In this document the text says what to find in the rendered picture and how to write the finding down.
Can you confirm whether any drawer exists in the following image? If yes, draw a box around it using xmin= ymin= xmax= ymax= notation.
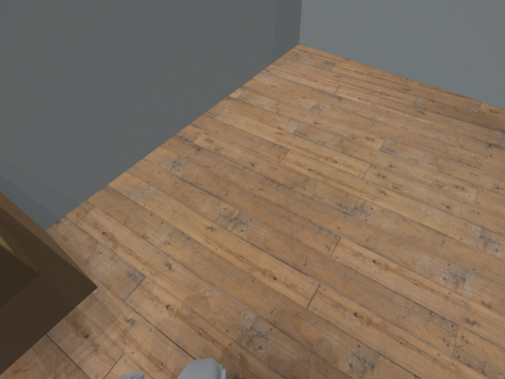
xmin=0 ymin=224 xmax=41 ymax=307

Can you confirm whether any cabinet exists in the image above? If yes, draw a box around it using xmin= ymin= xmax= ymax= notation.
xmin=0 ymin=191 xmax=97 ymax=375

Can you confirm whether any left robot thigh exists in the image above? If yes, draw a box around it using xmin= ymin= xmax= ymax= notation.
xmin=177 ymin=358 xmax=226 ymax=379

